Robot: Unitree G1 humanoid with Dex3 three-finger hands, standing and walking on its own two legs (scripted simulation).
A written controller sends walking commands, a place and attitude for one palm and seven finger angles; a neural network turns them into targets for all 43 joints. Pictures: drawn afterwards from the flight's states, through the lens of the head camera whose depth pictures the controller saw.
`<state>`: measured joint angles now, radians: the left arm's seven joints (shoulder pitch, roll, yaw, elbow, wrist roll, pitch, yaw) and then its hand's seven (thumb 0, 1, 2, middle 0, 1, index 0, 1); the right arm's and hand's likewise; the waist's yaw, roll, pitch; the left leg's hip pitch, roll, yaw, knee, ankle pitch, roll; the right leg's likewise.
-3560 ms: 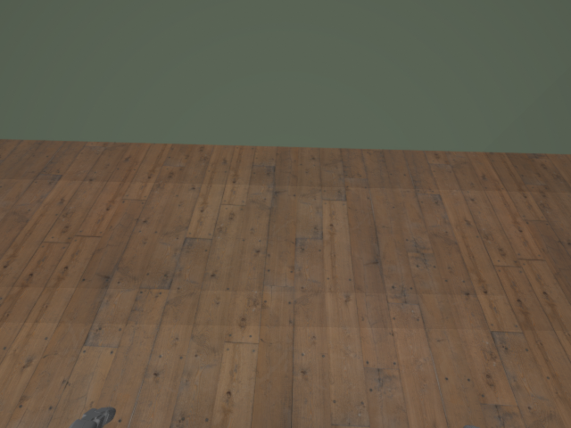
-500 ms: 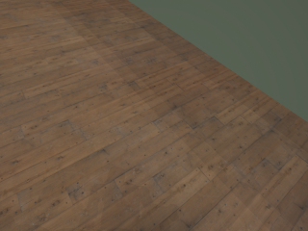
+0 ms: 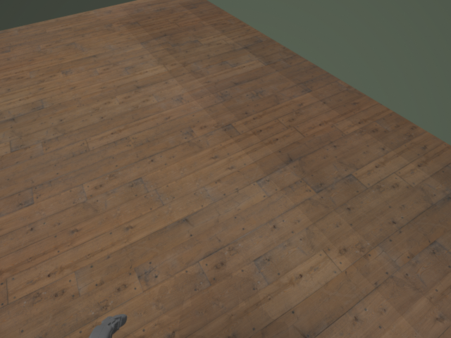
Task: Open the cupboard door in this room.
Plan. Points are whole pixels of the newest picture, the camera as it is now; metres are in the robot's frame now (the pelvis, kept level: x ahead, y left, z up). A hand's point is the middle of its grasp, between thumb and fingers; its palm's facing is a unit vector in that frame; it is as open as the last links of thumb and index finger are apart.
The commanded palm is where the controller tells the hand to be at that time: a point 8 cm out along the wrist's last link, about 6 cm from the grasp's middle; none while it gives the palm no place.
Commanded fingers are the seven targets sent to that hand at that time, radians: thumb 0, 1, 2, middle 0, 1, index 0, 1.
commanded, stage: turn or walk to find it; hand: left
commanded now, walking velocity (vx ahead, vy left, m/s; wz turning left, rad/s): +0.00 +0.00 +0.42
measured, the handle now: out of the picture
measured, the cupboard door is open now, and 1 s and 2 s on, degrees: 0 0 0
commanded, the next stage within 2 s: none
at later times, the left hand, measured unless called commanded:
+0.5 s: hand out of the picture -0.07 +0.19 -0.18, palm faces +0.31 -0.92 -0.23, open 7.4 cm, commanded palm none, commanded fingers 0.00 0.90 0.90 -0.20 -0.30 -0.20 -0.30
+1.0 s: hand out of the picture -0.05 +0.23 -0.15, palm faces +0.43 -0.86 -0.26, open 7.4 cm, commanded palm none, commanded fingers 0.00 0.90 0.90 -0.20 -0.30 -0.20 -0.30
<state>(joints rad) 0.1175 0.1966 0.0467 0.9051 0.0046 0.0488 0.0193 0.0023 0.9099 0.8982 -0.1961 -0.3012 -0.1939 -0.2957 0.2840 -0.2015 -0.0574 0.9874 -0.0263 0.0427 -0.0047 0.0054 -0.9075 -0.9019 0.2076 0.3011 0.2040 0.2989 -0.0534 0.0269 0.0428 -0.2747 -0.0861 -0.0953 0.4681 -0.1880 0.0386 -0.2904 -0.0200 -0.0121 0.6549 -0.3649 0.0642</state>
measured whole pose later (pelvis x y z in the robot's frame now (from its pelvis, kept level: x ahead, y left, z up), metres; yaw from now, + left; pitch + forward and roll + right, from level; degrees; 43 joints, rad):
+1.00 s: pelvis -0.07 -0.01 +0.00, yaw +26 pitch -1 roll +0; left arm 0.13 0.21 0.05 0.91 0.01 0.05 0.02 0.00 0.91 0.90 -0.20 -0.30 -0.19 -0.30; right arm 0.24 -0.20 -0.05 0.97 -0.03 0.04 0.00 0.00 -0.91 -0.90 0.21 0.30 0.20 0.30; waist -0.04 0.02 0.05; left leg -0.27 -0.06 -0.08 0.47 -0.19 0.02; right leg -0.31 -0.03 -0.02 0.71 -0.40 0.07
